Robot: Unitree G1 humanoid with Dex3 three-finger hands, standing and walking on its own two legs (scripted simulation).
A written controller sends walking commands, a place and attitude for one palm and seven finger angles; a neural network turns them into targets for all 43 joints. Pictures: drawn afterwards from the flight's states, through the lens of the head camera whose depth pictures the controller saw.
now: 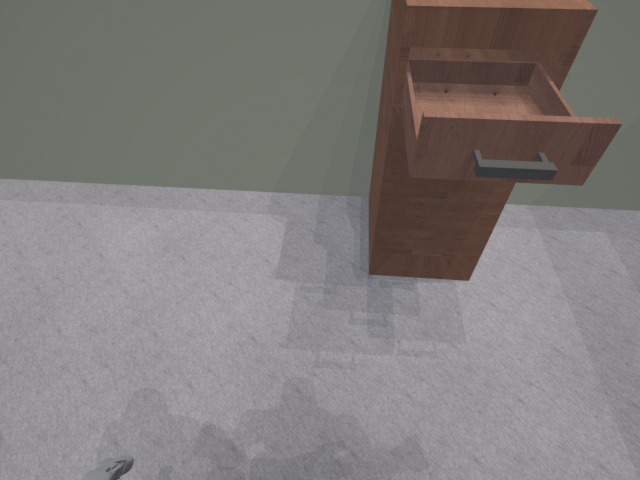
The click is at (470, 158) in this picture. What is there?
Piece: drawer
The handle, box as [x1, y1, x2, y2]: [473, 150, 557, 179]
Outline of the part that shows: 473,151 475,161 474,171 476,176 552,179 557,170 553,162 549,162 543,152 538,152 536,156 539,161 534,162 482,159 479,150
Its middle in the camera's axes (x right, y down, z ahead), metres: +0.35 -0.14 +0.72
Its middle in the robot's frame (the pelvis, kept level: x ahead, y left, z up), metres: +0.65 -0.32 +0.03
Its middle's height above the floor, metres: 0.80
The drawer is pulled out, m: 0.29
